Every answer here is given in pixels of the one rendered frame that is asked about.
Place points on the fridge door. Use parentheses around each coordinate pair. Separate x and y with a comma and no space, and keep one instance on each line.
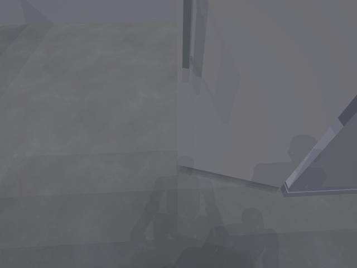
(267,79)

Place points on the handle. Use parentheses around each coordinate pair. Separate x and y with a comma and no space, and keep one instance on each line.
(187,33)

